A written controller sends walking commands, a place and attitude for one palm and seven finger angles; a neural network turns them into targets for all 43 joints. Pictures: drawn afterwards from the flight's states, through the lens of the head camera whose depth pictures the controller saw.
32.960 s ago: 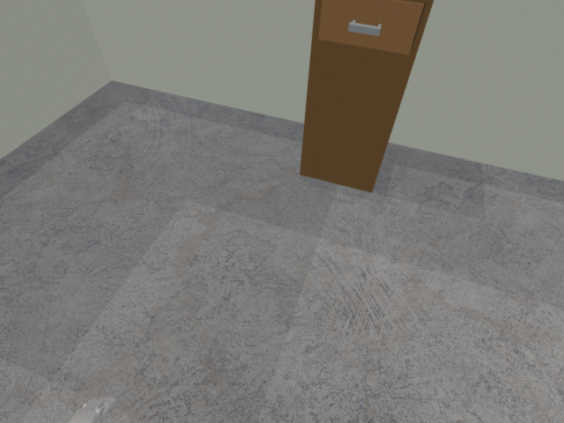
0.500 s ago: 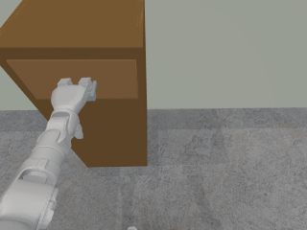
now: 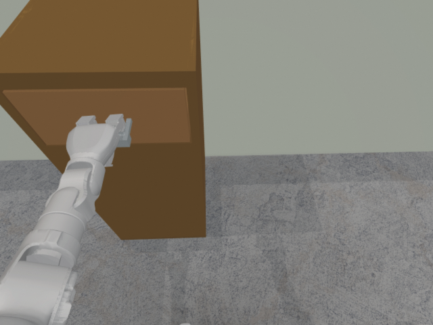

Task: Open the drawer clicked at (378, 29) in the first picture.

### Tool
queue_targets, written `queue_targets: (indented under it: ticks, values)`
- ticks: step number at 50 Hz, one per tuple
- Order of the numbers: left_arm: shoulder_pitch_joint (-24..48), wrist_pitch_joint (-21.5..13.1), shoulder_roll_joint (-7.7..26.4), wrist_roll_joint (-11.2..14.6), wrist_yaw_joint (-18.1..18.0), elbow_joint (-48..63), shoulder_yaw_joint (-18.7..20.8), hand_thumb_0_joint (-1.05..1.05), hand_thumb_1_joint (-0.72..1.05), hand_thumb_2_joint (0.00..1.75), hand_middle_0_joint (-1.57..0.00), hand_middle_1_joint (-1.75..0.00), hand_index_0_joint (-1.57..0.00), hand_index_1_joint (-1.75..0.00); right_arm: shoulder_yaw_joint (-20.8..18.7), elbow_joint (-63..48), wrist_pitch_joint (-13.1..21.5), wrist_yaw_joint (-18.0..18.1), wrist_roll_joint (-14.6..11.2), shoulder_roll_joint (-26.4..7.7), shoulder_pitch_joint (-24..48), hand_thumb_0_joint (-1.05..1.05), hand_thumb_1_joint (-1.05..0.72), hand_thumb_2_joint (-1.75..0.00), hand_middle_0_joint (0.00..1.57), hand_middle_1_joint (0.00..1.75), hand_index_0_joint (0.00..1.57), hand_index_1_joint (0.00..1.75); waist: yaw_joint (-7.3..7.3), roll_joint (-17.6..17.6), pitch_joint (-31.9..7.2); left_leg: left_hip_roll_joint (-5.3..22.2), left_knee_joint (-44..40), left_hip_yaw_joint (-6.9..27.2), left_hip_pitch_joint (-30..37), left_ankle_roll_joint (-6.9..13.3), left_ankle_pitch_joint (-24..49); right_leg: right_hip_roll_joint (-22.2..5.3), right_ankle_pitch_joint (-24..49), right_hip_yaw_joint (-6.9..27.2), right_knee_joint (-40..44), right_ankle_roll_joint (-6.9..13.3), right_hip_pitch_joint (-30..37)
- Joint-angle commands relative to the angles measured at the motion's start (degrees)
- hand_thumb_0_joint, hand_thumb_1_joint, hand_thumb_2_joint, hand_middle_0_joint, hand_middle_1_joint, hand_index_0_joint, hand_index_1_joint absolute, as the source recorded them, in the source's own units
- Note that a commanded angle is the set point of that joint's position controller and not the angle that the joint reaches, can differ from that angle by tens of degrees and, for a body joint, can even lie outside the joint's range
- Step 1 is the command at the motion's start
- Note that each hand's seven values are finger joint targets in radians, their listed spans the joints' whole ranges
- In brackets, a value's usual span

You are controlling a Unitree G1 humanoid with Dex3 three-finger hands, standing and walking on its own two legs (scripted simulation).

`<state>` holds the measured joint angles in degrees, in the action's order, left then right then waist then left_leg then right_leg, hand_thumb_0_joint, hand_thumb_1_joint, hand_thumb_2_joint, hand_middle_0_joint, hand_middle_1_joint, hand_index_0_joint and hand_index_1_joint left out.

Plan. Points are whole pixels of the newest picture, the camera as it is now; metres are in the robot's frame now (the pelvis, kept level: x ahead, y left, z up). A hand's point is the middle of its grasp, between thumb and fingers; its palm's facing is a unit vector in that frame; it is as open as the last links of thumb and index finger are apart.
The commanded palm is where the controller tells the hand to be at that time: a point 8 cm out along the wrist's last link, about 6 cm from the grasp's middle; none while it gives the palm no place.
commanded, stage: close the thumb around the handle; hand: left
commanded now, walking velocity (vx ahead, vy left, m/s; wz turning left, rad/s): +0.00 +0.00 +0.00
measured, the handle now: (104, 131) +0.48 +0.25 +0.05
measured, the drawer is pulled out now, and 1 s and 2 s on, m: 0.00 0.08 0.19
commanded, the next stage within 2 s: pull the drawer open in 0.10 s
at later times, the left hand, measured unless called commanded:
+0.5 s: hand (104, 166) +0.41 +0.24 +0.02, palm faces -0.04 -0.07 -1.00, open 5.7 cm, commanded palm +0.37 +0.22 +0.07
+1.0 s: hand (97, 195) +0.35 +0.23 +0.02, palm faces -0.02 -0.09 -1.00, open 5.7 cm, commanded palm +0.31 +0.23 +0.07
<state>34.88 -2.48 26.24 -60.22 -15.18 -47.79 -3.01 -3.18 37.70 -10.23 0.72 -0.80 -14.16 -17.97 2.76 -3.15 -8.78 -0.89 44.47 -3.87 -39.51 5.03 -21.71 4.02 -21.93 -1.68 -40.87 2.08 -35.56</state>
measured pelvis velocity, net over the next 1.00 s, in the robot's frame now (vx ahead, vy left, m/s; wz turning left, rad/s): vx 0.01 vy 0.00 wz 0.01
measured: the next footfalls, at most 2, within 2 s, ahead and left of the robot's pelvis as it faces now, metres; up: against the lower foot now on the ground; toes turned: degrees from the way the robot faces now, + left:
none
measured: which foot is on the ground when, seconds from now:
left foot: down 0.00-1.00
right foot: down 0.00-1.00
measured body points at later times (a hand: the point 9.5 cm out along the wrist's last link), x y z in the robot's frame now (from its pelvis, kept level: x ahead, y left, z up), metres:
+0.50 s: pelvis +0.01 +0.01 +0.01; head +0.08 +0.00 +0.45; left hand +0.41 +0.24 +0.08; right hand +0.09 -0.26 -0.12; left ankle -0.01 +0.06 -0.71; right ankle -0.03 -0.10 -0.71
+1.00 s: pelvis +0.01 +0.00 +0.01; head +0.06 -0.01 +0.46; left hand +0.34 +0.23 +0.08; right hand +0.17 -0.24 -0.11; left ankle -0.01 +0.06 -0.71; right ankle -0.03 -0.10 -0.71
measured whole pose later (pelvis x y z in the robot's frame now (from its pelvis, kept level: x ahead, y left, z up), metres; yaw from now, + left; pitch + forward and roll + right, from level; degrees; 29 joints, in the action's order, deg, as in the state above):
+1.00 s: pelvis +0.01 +0.00 +0.01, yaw +0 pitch +12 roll -2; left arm 9.2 2.6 23.2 -57.9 -13.9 -19.7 -4.8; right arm -1.5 34.4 -8.7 0.7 -0.8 -13.6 -10.0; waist -0.6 -3.5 -7.9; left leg -1.6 41.3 -3.9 -31.7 4.7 -21.8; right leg 3.6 -22.5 -1.2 -38.4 2.2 -28.1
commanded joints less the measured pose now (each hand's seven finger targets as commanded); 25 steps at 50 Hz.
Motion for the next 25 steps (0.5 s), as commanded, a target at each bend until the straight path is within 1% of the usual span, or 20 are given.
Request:
queue_targets:
  ticks: [1,3,4,5,6,7,9,10,12,13,14,15,16,17,19,21,22,23,24,25]
  values:
    - [16.29,-0.55,9.47,0.73,-1.99,10.11,3.00,0.00,0.90,0.90,-0.40,-1.35,-0.40,-1.35,-3.14,-4.73,1.02,0.78,0.14,-8.72,-3.38,0.00,-0.90,-0.90,0.20,0.30,0.20,0.30,-0.05,0.32,-20.19,1.53,-2.69,4.99,20.83,-2.48,31.66,0.53,21.80,0.89,3.17,0.60,4.03]
    - [15.58,-0.58,8.90,0.93,-1.76,10.34,2.58,0.00,0.90,0.90,-0.40,-1.35,-0.40,-1.35,-3.16,-4.76,0.95,0.74,0.16,-8.76,-3.47,0.00,-0.90,-0.90,0.20,0.30,0.20,0.30,-0.04,0.91,-20.56,1.59,-2.73,5.19,20.93,-2.48,32.85,0.48,22.27,0.87,3.12,0.49,4.47]
    - [15.70,-0.57,9.82,0.94,-1.78,10.74,3.24,0.00,0.90,0.90,-0.40,-1.35,-0.40,-1.35,-3.14,-4.69,0.92,0.75,0.07,-8.95,-3.34,0.00,-0.90,-0.90,0.20,0.30,0.20,0.30,-0.12,0.31,-20.26,1.64,-2.75,5.28,21.10,-2.56,32.85,0.53,22.10,0.92,3.14,0.59,4.12]
    - [16.04,-0.36,9.27,0.79,-1.81,11.00,2.67,0.00,0.90,0.90,-0.40,-1.35,-0.40,-1.35,-3.15,-4.74,0.92,0.75,0.13,-8.83,-3.15,0.00,-0.90,-0.90,0.20,0.30,0.20,0.30,0.00,0.35,-20.47,1.67,-2.74,5.23,21.36,-2.60,32.95,0.53,21.97,0.82,3.12,0.49,3.94]
    - [16.57,-0.40,8.94,0.98,-1.84,11.99,2.37,0.00,0.90,0.90,-0.40,-1.35,-0.40,-1.35,-3.21,-4.81,1.03,0.66,0.15,-8.84,-3.16,0.00,-0.90,-0.90,0.20,0.30,0.20,0.30,-0.07,-0.85,-20.90,1.69,-2.88,5.24,21.98,-2.65,33.33,0.49,21.81,0.83,3.20,0.57,3.93]
    - [16.27,-0.39,9.34,1.19,-1.72,12.57,2.84,0.00,0.90,0.90,-0.40,-1.35,-0.40,-1.35,-3.34,-4.67,1.02,0.64,0.28,-8.93,-3.25,0.00,-0.90,-0.90,0.20,0.30,0.20,0.30,0.03,-0.13,-21.68,1.80,-2.72,5.31,22.25,-2.64,34.99,0.47,22.92,0.88,3.20,0.62,4.84]
    - [13.85,-0.18,10.75,1.05,-1.80,12.25,4.34,0.00,0.90,0.90,-0.40,-1.35,-0.40,-1.35,-3.28,-4.68,0.88,0.71,0.24,-8.95,-3.13,0.00,-0.90,-0.90,0.20,0.30,0.20,0.30,-0.63,0.04,-21.45,1.84,-2.52,5.27,22.25,-2.69,36.29,0.53,23.94,0.99,2.99,0.54,5.14]
    - [13.68,-0.01,8.62,1.36,-1.66,13.03,2.45,0.00,0.90,0.90,-0.40,-1.35,-0.40,-1.35,-3.13,-5.12,0.87,0.64,0.20,-8.72,-2.64,0.00,-0.90,-0.90,0.20,0.30,0.20,0.30,-0.41,-0.40,-21.80,1.60,-2.72,4.95,22.30,-2.60,35.58,0.45,24.08,1.04,3.29,0.38,5.48]
    - [11.04,0.17,9.15,1.57,-1.45,13.40,3.35,0.00,0.90,0.90,-0.40,-1.35,-0.40,-1.35,-3.16,-5.26,0.84,0.56,0.15,-8.85,-2.20,0.00,-0.90,-0.90,0.20,0.30,0.20,0.30,-0.84,0.15,-20.99,1.81,-3.05,5.28,22.01,-2.74,36.17,0.44,23.77,0.96,3.47,0.57,5.98]
    - [10.33,0.30,6.74,1.81,-1.29,13.77,1.38,0.00,0.90,0.90,-0.40,-1.35,-0.40,-1.35,-3.10,-5.60,0.88,0.42,-0.03,-8.63,-2.03,0.00,-0.90,-0.90,0.20,0.30,0.20,0.30,-0.57,0.03,-20.21,1.92,-3.25,5.41,22.37,-2.75,36.01,0.44,23.19,0.73,3.53,0.44,5.26]
    - [9.79,0.27,7.81,1.88,-1.25,14.91,2.50,0.00,0.90,0.90,-0.40,-1.35,-0.40,-1.35,-3.25,-5.56,0.88,0.42,-0.06,-8.78,-1.90,0.00,-0.90,-0.90,0.20,0.30,0.20,0.30,-0.86,0.04,-20.34,2.20,-3.15,5.50,23.09,-2.77,36.75,0.50,23.19,0.74,3.49,0.51,5.04]
    - [8.44,0.41,7.43,1.81,-1.21,16.71,2.24,0.00,0.90,0.90,-0.40,-1.35,-0.40,-1.35,-3.32,-6.04,0.95,0.30,0.02,-8.65,-1.44,0.00,-0.90,-0.90,0.20,0.30,0.20,0.30,-1.35,-1.27,-21.97,2.33,-3.04,5.61,24.45,-2.96,38.74,0.49,23.55,0.76,3.33,0.46,5.11]
    - [5.88,0.81,7.28,2.06,-1.18,17.10,2.49,0.00,0.90,0.90,-0.40,-1.35,-0.40,-1.35,-3.27,-6.33,0.88,0.18,-0.04,-8.56,-1.15,0.00,-0.90,-0.90,0.20,0.30,0.20,0.30,-1.68,-1.35,-21.35,2.44,-3.11,5.72,24.80,-3.09,39.81,0.60,23.65,0.61,3.41,0.57,5.27]
    - [4.85,0.94,7.55,2.54,-0.91,18.99,2.89,0.00,0.90,0.90,-0.40,-1.35,-0.40,-1.35,-3.32,-6.53,0.85,0.03,0.05,-8.79,-0.90,0.00,-0.90,-0.90,0.20,0.30,0.20,0.30,-1.96,-0.93,-22.69,2.59,-3.17,5.72,25.18,-3.17,41.85,0.46,25.18,0.70,3.43,0.59,6.79]
    - [-0.58,1.48,7.66,3.02,-0.64,21.03,3.80,0.00,0.90,0.90,-0.40,-1.35,-0.40,-1.35,-3.29,-7.12,0.92,-0.05,-0.02,-8.72,-0.15,0.00,-0.90,-0.90,0.20,0.30,0.20,0.30,-2.63,0.51,-22.36,2.66,-3.09,5.55,24.97,-3.00,43.03,0.45,27.00,1.00,3.46,0.31,8.10]
    - [-2.98,1.95,5.35,3.49,-0.33,24.96,1.91,0.00,0.90,0.90,-0.40,-1.35,-0.40,-1.35,-3.21,-8.02,1.13,-0.32,-0.14,-8.44,0.95,0.00,-0.90,-0.90,0.20,0.30,0.20,0.30,-2.42,-0.25,-21.23,2.80,-3.39,5.82,25.64,-3.09,43.84,0.36,27.18,0.85,3.71,0.16,7.88]
    - [-3.28,2.19,5.07,3.84,-0.18,26.09,1.67,0.00,0.90,0.90,-0.40,-1.35,-0.40,-1.35,-3.22,-7.85,1.24,-0.41,-0.16,-8.57,1.36,0.00,-0.90,-0.90,0.20,0.30,0.20,0.30,-2.02,-0.03,-21.09,3.02,-3.54,6.09,25.86,-3.26,44.52,0.21,26.97,0.87,3.89,0.14,8.05]
    - [-4.63,2.40,5.42,3.58,-0.15,27.06,2.08,0.00,0.90,0.90,-0.40,-1.35,-0.40,-1.35,-3.21,-7.97,1.31,-0.46,-0.20,-8.47,1.62,0.00,-0.90,-0.90,0.20,0.30,0.20,0.30,-2.39,-0.43,-20.31,3.18,-3.57,6.18,26.17,-3.30,44.43,0.31,26.25,0.73,3.76,0.05,7.24]
    - [-5.94,2.83,5.12,3.58,-0.14,27.81,1.94,0.00,0.90,0.90,-0.40,-1.35,-0.40,-1.35,-3.21,-8.24,1.38,-0.44,-0.15,-8.54,1.85,0.00,-0.90,-0.90,0.20,0.30,0.20,0.30,-2.21,0.63,-19.62,3.21,-3.62,6.48,26.10,-3.39,44.30,0.35,25.81,0.60,3.74,0.02,7.20]
    - [-6.82,3.20,5.41,3.45,-0.29,29.26,2.27,0.00,0.90,0.90,-0.40,-1.35,-0.40,-1.35,-3.05,-8.59,1.50,-0.49,-0.19,-8.46,2.40,0.00,-0.90,-0.90,0.20,0.30,0.20,0.30,-2.61,-0.05,-19.74,3.24,-3.78,6.53,26.20,-3.51,44.34,0.30,25.43,0.56,3.76,0.00,7.10]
